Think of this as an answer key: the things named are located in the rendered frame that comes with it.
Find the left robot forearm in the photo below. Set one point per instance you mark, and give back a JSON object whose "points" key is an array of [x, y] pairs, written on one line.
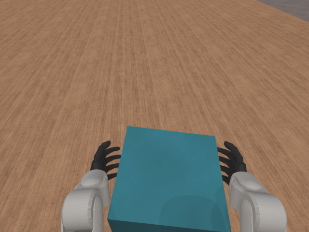
{"points": [[82, 210]]}

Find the carton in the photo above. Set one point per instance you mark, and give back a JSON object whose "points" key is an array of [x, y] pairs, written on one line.
{"points": [[168, 181]]}

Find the robot left hand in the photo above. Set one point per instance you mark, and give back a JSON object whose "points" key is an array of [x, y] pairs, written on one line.
{"points": [[100, 159]]}

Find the robot right hand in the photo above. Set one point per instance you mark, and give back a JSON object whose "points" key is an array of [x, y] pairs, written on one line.
{"points": [[235, 161]]}

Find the right robot forearm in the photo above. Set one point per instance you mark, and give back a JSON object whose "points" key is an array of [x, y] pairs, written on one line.
{"points": [[259, 211]]}

